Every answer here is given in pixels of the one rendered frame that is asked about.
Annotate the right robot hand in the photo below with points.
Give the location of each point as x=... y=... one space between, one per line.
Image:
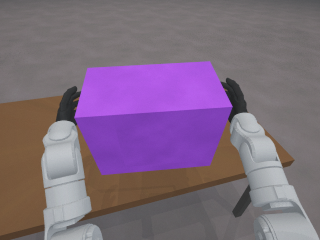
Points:
x=236 y=98

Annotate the left robot forearm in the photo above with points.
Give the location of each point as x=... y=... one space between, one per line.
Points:
x=63 y=173

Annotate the right robot forearm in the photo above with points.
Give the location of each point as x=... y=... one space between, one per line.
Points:
x=262 y=166

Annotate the left robot hand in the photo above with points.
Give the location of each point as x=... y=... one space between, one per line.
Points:
x=67 y=105

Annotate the right robot upper arm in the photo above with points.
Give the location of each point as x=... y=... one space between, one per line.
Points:
x=283 y=226

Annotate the table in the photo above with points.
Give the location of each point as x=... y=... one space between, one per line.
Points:
x=23 y=125

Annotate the left robot upper arm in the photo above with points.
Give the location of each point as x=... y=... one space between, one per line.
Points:
x=82 y=232

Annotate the carton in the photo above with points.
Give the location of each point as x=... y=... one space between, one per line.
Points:
x=151 y=117

